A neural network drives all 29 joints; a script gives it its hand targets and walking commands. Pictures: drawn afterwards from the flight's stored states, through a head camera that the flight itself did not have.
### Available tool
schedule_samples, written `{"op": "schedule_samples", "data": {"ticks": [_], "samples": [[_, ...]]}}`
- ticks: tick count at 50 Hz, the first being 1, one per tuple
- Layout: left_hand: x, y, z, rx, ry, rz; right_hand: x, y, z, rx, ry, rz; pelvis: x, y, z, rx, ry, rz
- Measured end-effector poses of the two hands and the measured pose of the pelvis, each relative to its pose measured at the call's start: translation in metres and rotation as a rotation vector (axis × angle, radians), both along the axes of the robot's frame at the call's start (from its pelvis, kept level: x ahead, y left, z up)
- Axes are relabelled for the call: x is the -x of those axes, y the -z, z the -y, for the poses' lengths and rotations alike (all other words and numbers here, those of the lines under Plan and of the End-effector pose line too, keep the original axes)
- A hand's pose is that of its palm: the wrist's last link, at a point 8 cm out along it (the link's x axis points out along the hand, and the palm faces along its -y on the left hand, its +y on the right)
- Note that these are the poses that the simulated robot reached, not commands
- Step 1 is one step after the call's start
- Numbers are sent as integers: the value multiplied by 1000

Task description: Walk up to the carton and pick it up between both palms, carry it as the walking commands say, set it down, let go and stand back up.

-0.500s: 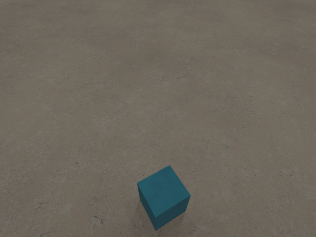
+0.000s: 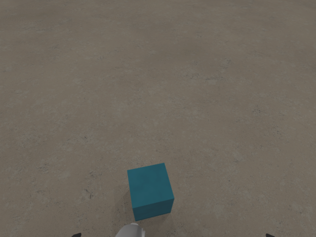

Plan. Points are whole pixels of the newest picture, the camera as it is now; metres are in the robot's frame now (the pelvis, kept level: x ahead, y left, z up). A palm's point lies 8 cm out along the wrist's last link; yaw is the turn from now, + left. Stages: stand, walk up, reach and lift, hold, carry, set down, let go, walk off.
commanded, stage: walk up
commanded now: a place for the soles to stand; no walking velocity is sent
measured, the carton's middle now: (149, 192) +0.47 +0.07 -0.63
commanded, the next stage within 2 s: none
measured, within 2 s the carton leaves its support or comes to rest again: neither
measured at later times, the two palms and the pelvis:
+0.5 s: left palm out of the picture +0.05 +0.14 -0.10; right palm out of the picture +0.18 -0.36 -0.10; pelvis +0.02 -0.13 +0.00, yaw +17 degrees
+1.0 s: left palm out of the picture -0.02 +0.14 -0.10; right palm (269, 215) +0.23 -0.28 -0.09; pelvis +0.04 -0.11 +0.01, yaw +24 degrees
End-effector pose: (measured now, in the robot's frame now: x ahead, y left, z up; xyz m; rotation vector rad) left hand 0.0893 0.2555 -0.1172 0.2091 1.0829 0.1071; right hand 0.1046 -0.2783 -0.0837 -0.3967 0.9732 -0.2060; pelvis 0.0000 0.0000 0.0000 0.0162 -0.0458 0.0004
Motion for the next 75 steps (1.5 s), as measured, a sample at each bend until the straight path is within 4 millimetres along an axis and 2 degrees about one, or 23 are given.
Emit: {"op": "schedule_samples", "data": {"ticks": [3, 6, 8, 12, 17, 21, 24, 27, 30, 33, 39, 41, 43, 47, 51, 55, 67, 75], "samples": [[14, 6, 4, -3, -59, -6, -30, -9, -4, -23, -66, 50, -7, 0, 14, 11, -46, -5], [22, 18, 12, -5, -88, -20, -46, -7, -4, -42, -92, 96, -12, 7, 24, 23, -85, -6], [26, 17, 23, 1, -109, -40, -48, -6, -5, -67, -98, 85, -12, 4, 33, 19, -102, -1], [26, 3, 53, 21, -129, -30, -39, -7, 0, -105, -115, 15, -13, -11, 54, 44, -145, -12], [25, -10, 82, 12, -160, 16, -42, 0, 25, -146, -139, -33, -16, -14, 84, 57, -189, -28], [25, -11, 102, -43, -200, 87, -60, 15, 59, -159, -175, -32, -20, -1, 114, 35, -219, -26], [37, -18, 114, -72, -255, 106, -73, 18, 77, -141, -219, -48, -20, -1, 126, 39, -273, -7], [55, -27, 118, -99, -310, 91, -83, 14, 83, -130, -274, -64, -21, -7, 132, 23, -309, -3], [77, -32, 119, -119, -352, 52, -90, 11, 81, -139, -320, -92, -21, -13, 135, 11, -344, -13], [102, -30, 122, -116, -394, -1, -97, 11, 69, -150, -365, -121, -22, -16, 134, 6, -374, -25], [158, -9, 119, -63, -478, -135, -125, 10, 22, -151, -461, -87, -25, -9, 117, 19, -425, -32], [169, -1, 118, -37, -485, -178, -131, 9, 8, -153, -465, -52, -25, -6, 111, 11, -428, -20], [167, -1, 119, -18, -487, -188, -131, 5, 0, -166, -450, -33, -27, -9, 108, 19, -428, -16], [136, -9, 117, -7, -457, -117, -126, 3, -2, -174, -412, -37, -33, -16, 105, 26, -419, -11], [103, -13, 115, -29, -423, -26, -124, 15, 6, -188, -391, -65, -41, -11, 107, 11, -408, -10], [86, -13, 117, -45, -426, 14, -126, 29, 13, -198, -384, -105, -47, -5, 110, 18, -408, -6], [75, -18, 95, -27, -395, -24, -110, 20, 24, -140, -370, -189, -52, -17, 99, 20, -397, -31], [70, -14, 81, -27, -379, -41, -113, 17, 13, -134, -356, -185, -56, -18, 86, 25, -384, -29]]}}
